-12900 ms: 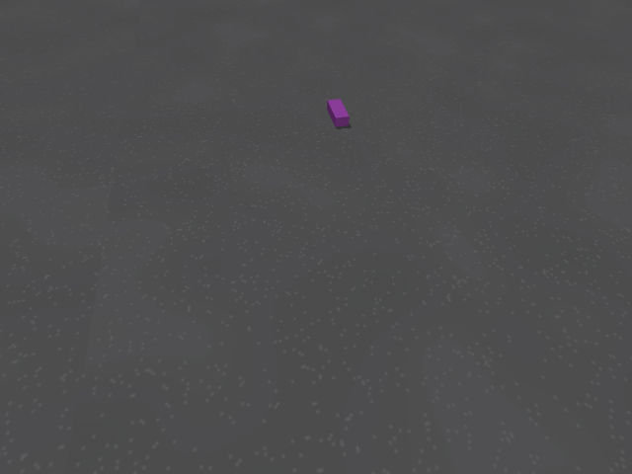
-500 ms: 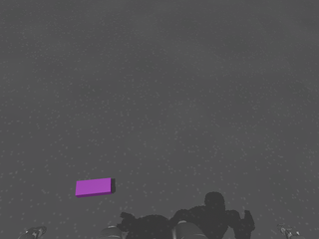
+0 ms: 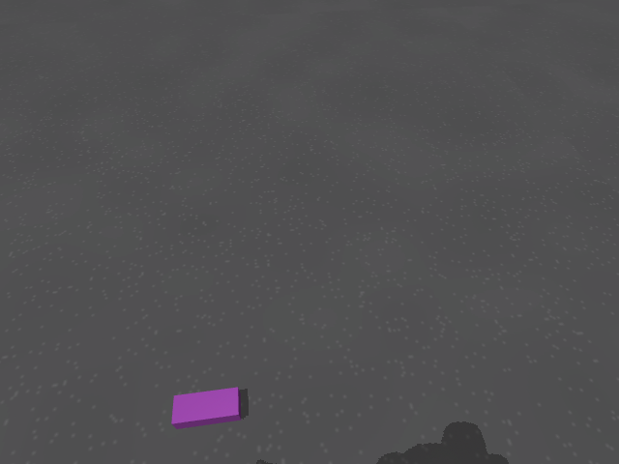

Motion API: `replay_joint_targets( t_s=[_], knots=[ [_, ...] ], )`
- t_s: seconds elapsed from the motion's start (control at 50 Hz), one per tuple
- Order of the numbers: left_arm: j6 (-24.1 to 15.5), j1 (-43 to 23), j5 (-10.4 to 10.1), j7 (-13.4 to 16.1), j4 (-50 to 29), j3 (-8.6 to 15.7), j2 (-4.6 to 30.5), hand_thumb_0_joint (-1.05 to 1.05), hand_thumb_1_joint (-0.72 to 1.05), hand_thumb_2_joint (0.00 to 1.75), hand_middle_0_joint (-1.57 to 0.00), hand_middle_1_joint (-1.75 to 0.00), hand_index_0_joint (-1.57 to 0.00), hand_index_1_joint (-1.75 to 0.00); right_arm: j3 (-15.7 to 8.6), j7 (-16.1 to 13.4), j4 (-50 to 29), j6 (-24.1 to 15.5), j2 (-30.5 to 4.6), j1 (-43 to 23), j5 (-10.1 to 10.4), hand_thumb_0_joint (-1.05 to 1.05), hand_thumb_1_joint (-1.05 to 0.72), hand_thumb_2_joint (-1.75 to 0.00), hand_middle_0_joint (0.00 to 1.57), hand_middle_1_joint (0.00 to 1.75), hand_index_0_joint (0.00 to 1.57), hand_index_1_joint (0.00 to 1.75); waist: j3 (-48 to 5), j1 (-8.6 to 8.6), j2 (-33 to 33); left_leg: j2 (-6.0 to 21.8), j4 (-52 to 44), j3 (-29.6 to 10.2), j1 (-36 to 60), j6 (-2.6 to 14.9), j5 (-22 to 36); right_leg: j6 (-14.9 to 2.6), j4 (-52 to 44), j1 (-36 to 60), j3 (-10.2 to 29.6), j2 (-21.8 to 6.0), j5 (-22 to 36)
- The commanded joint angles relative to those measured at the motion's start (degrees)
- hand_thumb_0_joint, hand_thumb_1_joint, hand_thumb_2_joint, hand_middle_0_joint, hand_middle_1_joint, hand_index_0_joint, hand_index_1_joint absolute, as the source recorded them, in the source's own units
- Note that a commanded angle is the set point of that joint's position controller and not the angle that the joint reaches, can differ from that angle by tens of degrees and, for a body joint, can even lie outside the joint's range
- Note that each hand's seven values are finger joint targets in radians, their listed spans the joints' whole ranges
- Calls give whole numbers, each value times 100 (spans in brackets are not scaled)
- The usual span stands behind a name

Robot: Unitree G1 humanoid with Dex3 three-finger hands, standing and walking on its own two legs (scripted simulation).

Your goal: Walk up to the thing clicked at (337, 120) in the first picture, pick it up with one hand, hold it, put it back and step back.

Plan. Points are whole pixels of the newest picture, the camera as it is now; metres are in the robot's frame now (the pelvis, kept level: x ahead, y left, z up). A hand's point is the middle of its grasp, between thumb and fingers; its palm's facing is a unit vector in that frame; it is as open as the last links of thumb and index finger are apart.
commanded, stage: walk up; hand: left
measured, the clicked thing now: (207, 407) +0.41 +0.29 -0.73
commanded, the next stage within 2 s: stand in 0.94 s
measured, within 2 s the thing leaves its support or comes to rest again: neither
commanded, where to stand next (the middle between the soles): +0.02 -0.04 m, yaw +3 degrees
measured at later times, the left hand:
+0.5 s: hand out of the picture +0.12 +0.23 -0.16, palm faces -0.03 -0.94 -0.33, open 7.4 cm
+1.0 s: hand out of the picture +0.00 +0.23 -0.13, palm faces -0.03 -0.89 -0.45, open 7.4 cm
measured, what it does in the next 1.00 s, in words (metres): steps on the spot: right foot, then left foot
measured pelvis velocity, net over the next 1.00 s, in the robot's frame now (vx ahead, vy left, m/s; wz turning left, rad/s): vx -0.03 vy -0.06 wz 0.00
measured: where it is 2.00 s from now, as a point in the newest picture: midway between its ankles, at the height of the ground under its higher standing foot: outside the picture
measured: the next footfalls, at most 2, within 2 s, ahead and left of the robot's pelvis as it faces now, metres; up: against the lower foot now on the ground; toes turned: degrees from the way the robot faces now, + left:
right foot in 0.22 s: +0.15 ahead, -0.13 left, +0.00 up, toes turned +0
left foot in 0.52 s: -0.05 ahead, +0.10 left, +0.00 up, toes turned +4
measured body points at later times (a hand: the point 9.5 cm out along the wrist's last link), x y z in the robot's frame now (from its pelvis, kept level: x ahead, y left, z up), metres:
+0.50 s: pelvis -0.04 -0.01 -0.02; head +0.04 -0.01 +0.42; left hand +0.12 +0.27 -0.13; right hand +0.08 -0.33 -0.13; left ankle -0.10 +0.10 -0.71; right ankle +0.11 -0.12 -0.73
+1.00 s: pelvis -0.03 -0.06 +0.00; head -0.01 -0.08 +0.45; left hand +0.01 +0.28 -0.10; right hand +0.02 -0.40 -0.12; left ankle -0.07 +0.09 -0.69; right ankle +0.00 -0.17 -0.73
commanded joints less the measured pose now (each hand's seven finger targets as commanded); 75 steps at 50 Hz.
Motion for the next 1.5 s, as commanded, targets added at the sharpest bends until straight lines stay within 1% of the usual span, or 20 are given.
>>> replay_joint_targets(
  t_s=[0.0,0.06,0.14,0.22,0.28,0.4,0.48,0.5,0.56,0.62,0.66,0.7,0.8,0.88,0.9,0.92,0.96,1.12,1.2,1.48],
  knots=[
    [-294,-560,7,20,-683,287,1039,0,90,90,-20,-30,-20,-30,-340,-231,-330,-273,-1427,330,161,0,-90,-90,20,30,20,30,248,-42,268,1639,-1487,-2068,1198,737,2803,-7,-65,-1533,98,-65,426],
    [-155,-548,-85,27,-601,226,825,0,90,90,-20,-30,-20,-30,-196,-383,-386,-282,-1292,-65,269,0,-90,-90,20,30,20,30,-23,146,470,1443,-961,-1227,643,435,5042,-15,-689,-361,-164,-146,1108],
    [40,-503,-113,78,-535,254,766,0,90,90,-20,-30,-20,-30,-157,-494,-493,-50,-1317,-464,356,0,-90,-90,20,30,20,30,-100,272,734,1035,-408,-770,-124,335,4686,-96,-1595,677,-446,157,2196],
    [138,-683,-47,79,-671,366,1267,0,90,90,-20,-30,-20,-30,-88,-523,-533,114,-1112,-281,454,0,-90,-90,20,30,20,30,-485,277,-283,459,549,-649,-691,-92,2635,-539,-2121,1426,412,-704,4816],
    [185,-914,-38,98,-863,371,1446,0,90,90,-20,-30,-20,-30,-165,-599,-332,261,-1150,146,369,0,-90,-90,20,30,20,30,-1007,246,-1441,-128,2825,-560,-494,-268,-1767,-1707,-2598,944,2193,-2256,5900],
    [383,-1373,235,132,-1140,360,1065,0,90,90,-20,-30,-20,-30,-108,-559,-266,187,-1064,247,406,0,-90,-90,20,30,20,30,-1425,261,-1124,-101,2129,-132,-886,-418,-968,-1220,-2155,1343,787,-1151,4424],
    [589,-1378,269,-89,-1266,438,1087,0,90,90,-20,-30,-20,-30,-173,-636,165,-43,-1127,765,201,0,-90,-90,20,30,20,30,-1129,140,-975,-23,-1016,288,-142,-339,142,-842,-1913,818,659,-822,496],
    [659,-1094,210,-131,-1182,413,949,0,90,90,-20,-30,-20,-30,-229,-643,190,-88,-1193,679,95,0,-90,-90,20,30,20,30,-890,183,-620,120,-1504,-282,549,-231,279,-579,-1365,-115,560,-564,-26],
    [586,-1531,173,-63,-1092,559,1239,0,90,90,-20,-30,-20,-30,-466,-676,-445,-159,-2431,-692,11,0,-90,-90,20,30,20,30,437,0,821,3135,-2502,-4125,-1635,1166,-1413,95,917,-1190,1071,-52,-160],
    [540,-679,53,-221,-791,616,1107,0,90,90,-20,-30,-20,-30,-314,-734,-402,-333,-1706,-1098,-47,0,-90,-90,20,30,20,30,426,635,70,1655,-1493,-1560,-320,557,1375,68,1483,-1485,1252,476,1058],
    [435,-530,48,-295,-696,529,910,0,90,90,-20,-30,-20,-30,-326,-632,-184,-445,-1527,-192,11,0,-90,-90,20,30,20,30,-25,269,457,1328,-1656,-1297,804,174,504,45,887,-1623,776,448,1283],
    [192,-887,-11,-380,-859,514,1056,0,90,90,-20,-30,-20,-30,-440,-410,-282,-422,-1665,-20,-19,0,-90,-90,20,30,20,30,-37,-190,1362,1326,-2194,-1624,1383,537,-1428,247,333,-1833,315,324,1032],
    [-165,-745,10,-350,-688,439,1194,0,90,90,-20,-30,-20,-30,-393,-199,-515,-197,-1620,-16,-44,0,-90,-90,20,30,20,30,472,-215,1330,1450,-1852,-1080,584,841,-968,270,-1331,-657,-281,152,309],
    [-370,1379,4,-133,-25,552,1304,0,90,90,-20,-30,-20,-30,-217,-125,-794,-64,-1176,-232,112,0,-90,-90,20,30,20,30,-526,802,-241,761,1295,-52,-433,412,1197,91,-3148,2348,-449,269,1727],
    [-400,1836,61,-37,17,706,1815,0,90,90,-20,-30,-20,-30,-64,-118,-1044,-89,-770,-197,177,0,-90,-90,20,30,20,30,-535,923,-1394,300,2470,-65,-2115,94,-370,-209,-3300,3264,1675,-793,1066],
    [-407,515,23,24,-276,419,1884,0,90,90,-20,-30,-20,-30,-29,-331,-1191,-61,-596,-958,339,0,-90,-90,20,30,20,30,-122,605,-1674,35,2118,-657,-1968,-57,-1052,-948,-3564,1674,3006,-2151,3246],
    [-345,-293,-30,64,-505,379,1496,0,90,90,-20,-30,-20,-30,-187,-453,-937,-45,-1172,-579,381,0,-90,-90,20,30,20,30,300,217,-1109,324,2128,-1041,-736,41,-1500,-1438,-3183,80,2130,-1830,3729],
    [-132,-560,-183,62,-472,142,986,0,90,90,-20,-30,-20,-30,-160,-417,-142,-73,-1127,-171,196,0,-90,-90,20,30,20,30,-684,103,-586,542,-1101,-638,993,-183,2252,-193,-2340,601,349,-617,3157],
    [-70,-818,-120,-3,-210,52,1029,0,90,90,-20,-30,-20,-30,-4,-301,-115,-78,-1108,-1197,232,0,-90,-90,20,30,20,30,-84,317,-312,810,-1359,-987,-93,-91,-88,-47,-3477,732,743,-507,365],
    [-166,-1250,-97,-35,469,19,848,0,90,90,-20,-30,-20,-30,151,-327,666,-197,-935,-1504,248,0,-90,-90,20,30,20,30,-644,270,62,968,-1681,-702,674,-300,2333,36,-3376,1750,367,-547,3130]
  ],
)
